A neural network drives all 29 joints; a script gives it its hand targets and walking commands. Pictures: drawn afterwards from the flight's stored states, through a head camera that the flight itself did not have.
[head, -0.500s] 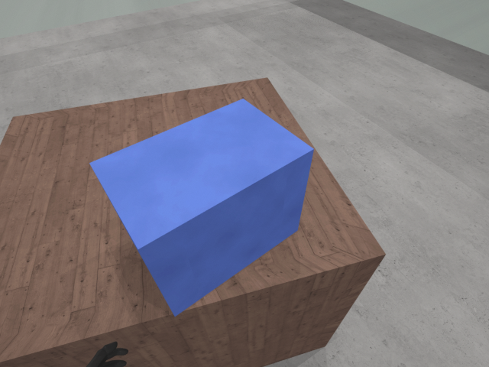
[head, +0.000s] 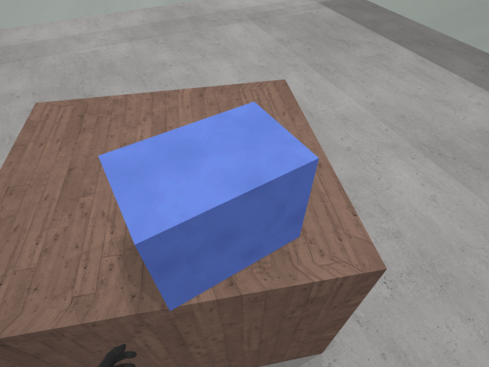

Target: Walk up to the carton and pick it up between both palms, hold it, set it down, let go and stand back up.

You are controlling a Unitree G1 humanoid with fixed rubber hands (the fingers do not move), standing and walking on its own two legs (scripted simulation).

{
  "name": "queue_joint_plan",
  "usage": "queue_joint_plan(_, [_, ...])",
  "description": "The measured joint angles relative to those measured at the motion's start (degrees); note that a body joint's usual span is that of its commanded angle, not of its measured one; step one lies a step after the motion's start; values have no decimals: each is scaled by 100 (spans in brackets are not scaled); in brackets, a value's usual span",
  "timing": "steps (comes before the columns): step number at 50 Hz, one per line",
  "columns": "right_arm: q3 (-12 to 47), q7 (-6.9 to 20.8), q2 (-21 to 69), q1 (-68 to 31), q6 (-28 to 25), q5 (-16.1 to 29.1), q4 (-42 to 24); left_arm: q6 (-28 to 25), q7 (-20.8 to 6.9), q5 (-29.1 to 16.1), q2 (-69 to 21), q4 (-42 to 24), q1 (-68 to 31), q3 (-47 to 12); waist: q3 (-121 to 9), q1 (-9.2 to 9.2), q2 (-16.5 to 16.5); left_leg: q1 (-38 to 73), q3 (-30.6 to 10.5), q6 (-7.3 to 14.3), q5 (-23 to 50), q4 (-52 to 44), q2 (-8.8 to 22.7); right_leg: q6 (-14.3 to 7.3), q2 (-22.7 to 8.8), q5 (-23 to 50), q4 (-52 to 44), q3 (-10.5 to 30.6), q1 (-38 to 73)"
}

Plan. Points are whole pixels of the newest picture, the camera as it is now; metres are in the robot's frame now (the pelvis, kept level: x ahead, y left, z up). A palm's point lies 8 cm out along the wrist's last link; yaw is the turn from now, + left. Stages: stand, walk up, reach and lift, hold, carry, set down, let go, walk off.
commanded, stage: walk up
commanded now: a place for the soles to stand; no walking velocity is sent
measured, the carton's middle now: (213, 202) +0.42 +0.08 +0.03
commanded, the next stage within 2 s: reach and lift in 1.46 s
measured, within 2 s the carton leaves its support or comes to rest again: neither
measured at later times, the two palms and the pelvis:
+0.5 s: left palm out of the picture +0.11 +0.29 -0.10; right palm out of the picture +0.14 -0.25 -0.09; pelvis +0.01 +0.01 -0.01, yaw +7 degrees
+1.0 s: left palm out of the picture +0.07 +0.28 -0.10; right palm (410, 364) +0.17 -0.25 -0.08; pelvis +0.00 +0.00 -0.01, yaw +12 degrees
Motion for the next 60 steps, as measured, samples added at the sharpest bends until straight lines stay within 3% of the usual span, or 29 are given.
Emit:
queue_joint_plan(36, [-122,-64,-113,-445,65,-4,-433,119,-32,113,251,-266,-14,37,48,143,-1,-475,-831,34,-326,841,-404,37,-370,-601,687,-842,-77])
queue_joint_plan(41, [-145,-95,-63,-431,98,-2,-473,105,-26,40,242,-248,36,11,89,78,31,-473,-579,127,-379,936,-345,15,-464,-679,778,-1024,9])
queue_joint_plan(46, [-90,-69,27,-459,41,-2,-412,193,-47,65,268,-267,80,-8,57,78,-96,-510,-589,136,-236,826,-450,158,-497,-689,857,-827,-89])
queue_joint_plan(53, [-99,-64,-42,-538,69,8,-325,15,-25,64,241,-235,215,-10,35,123,3,-467,-764,44,-52,581,-390,7,-330,-462,421,-858,69])
queue_joint_plan(60, [-93,-64,-5,-596,69,14,-337,85,-18,39,240,-206,298,-23,51,125,69,-436,-843,37,-44,610,-447,29,-383,-497,461,-942,130])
